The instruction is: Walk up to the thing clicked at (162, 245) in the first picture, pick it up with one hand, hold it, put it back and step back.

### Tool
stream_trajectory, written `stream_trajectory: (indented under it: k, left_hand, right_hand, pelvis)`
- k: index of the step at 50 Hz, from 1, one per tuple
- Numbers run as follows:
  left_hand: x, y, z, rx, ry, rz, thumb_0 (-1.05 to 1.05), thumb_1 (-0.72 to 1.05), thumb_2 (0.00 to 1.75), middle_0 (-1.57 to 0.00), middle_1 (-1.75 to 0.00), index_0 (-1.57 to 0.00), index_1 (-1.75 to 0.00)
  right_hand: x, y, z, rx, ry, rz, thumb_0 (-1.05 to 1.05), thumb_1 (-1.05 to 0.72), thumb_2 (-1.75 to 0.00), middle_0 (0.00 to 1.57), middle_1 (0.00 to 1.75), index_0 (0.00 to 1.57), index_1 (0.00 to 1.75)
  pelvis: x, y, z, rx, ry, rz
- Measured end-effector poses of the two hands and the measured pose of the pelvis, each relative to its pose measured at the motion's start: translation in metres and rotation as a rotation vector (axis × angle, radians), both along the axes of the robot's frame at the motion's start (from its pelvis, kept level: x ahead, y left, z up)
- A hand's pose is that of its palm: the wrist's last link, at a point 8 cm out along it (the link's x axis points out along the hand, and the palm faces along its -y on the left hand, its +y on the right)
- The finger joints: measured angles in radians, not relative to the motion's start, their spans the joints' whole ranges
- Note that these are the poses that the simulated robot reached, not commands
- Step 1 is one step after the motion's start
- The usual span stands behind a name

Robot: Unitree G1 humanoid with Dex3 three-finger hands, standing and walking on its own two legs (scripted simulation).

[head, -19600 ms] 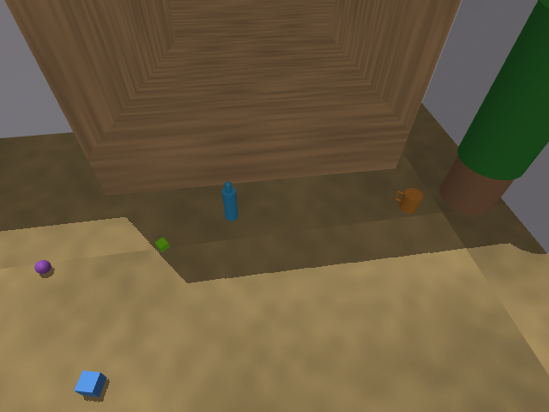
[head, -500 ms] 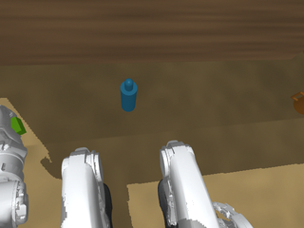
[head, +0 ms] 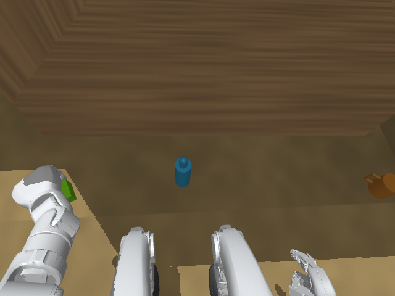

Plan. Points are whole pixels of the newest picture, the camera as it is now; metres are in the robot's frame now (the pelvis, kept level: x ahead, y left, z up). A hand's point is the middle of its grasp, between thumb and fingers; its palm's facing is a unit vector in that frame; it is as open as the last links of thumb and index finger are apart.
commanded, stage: lift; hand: left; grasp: from above
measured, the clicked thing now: (62, 193) +0.37 +0.30 -0.14
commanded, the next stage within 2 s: hold in 0.78 s
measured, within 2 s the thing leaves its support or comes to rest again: neither
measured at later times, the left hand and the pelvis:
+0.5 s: hand (43, 161) +0.36 +0.25 +0.06, palm faces -0.32 -0.33 -0.89, open 7.2 cm; pelvis +0.06 +0.00 +0.15, yaw +2 degrees
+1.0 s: hand (36, 140) +0.37 +0.23 +0.12, palm faces -0.31 -0.33 -0.89, open 7.1 cm; pelvis +0.07 +0.00 +0.19, yaw +3 degrees
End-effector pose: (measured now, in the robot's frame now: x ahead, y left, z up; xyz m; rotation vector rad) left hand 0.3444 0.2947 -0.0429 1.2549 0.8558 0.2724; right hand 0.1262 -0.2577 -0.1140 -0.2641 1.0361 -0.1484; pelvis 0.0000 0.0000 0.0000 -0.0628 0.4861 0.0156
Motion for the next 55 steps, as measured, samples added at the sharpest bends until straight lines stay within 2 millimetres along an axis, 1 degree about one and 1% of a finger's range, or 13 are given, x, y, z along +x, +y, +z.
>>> stream_trajectory:
  k: [6, 10, 16, 23, 30, 37, 46, 55]
  left_hand:
    - [-0.004, -0.010, 0.054, -0.004, 0.031, -0.023, 0.06, 0.44, 0.27, -0.93, -0.42, -0.87, -0.32]
    - [-0.003, -0.014, 0.085, 0.001, 0.049, -0.027, 0.06, 0.44, 0.26, -0.93, -0.42, -0.87, -0.32]
    - [0.006, -0.023, 0.117, -0.006, 0.066, -0.027, 0.07, 0.45, 0.25, -0.93, -0.43, -0.87, -0.32]
    - [0.020, -0.037, 0.149, -0.013, 0.061, -0.037, 0.09, 0.48, 0.21, -0.95, -0.45, -0.87, -0.31]
    - [0.030, -0.046, 0.175, -0.013, 0.057, -0.037, 0.11, 0.51, 0.16, -0.98, -0.44, -0.89, -0.29]
    - [0.030, -0.052, 0.194, -0.012, 0.064, -0.020, 0.13, 0.52, 0.13, -1.01, -0.41, -0.90, -0.27]
    - [0.028, -0.060, 0.213, -0.013, 0.052, -0.013, 0.13, 0.52, 0.15, -1.06, -0.38, -0.90, -0.24]
    - [0.026, -0.061, 0.228, -0.006, 0.050, -0.029, 0.11, 0.51, 0.14, -1.07, -0.27, -0.93, -0.19]
  right_hand:
    - [0.007, 0.005, 0.049, 0.000, -0.010, -0.043, 0.00, -0.91, -0.90, 0.21, 0.30, 0.20, 0.30]
    - [0.012, 0.008, 0.077, -0.001, -0.017, -0.059, 0.00, -0.90, -0.90, 0.21, 0.30, 0.20, 0.30]
    - [0.018, 0.008, 0.111, -0.006, -0.017, -0.067, 0.00, -0.90, -0.90, 0.21, 0.30, 0.20, 0.30]
    - [0.022, 0.006, 0.139, -0.005, 0.000, -0.073, 0.00, -0.90, -0.89, 0.21, 0.30, 0.20, 0.30]
    - [0.024, 0.005, 0.157, 0.013, 0.011, -0.073, 0.00, -0.90, -0.89, 0.21, 0.30, 0.20, 0.30]
    - [0.029, 0.004, 0.171, 0.040, -0.002, -0.059, 0.00, -0.89, -0.89, 0.21, 0.30, 0.20, 0.30]
    - [0.040, 0.004, 0.184, 0.064, -0.037, -0.027, 0.01, -0.89, -0.89, 0.21, 0.30, 0.20, 0.30]
    - [0.057, 0.009, 0.195, 0.088, -0.092, 0.006, 0.01, -0.90, -0.89, 0.20, 0.30, 0.20, 0.30]
  pelvis:
    - [0.016, 0.001, 0.051, 0.009, -0.059, 0.011]
    - [0.027, 0.001, 0.080, 0.017, -0.098, 0.020]
    - [0.042, 0.000, 0.114, 0.026, -0.149, 0.028]
    - [0.057, -0.001, 0.143, 0.037, -0.197, 0.029]
    - [0.068, -0.002, 0.164, 0.048, -0.238, 0.029]
    - [0.073, -0.003, 0.178, 0.059, -0.278, 0.028]
    - [0.074, -0.004, 0.189, 0.068, -0.321, 0.029]
    - [0.073, -0.002, 0.196, 0.072, -0.357, 0.027]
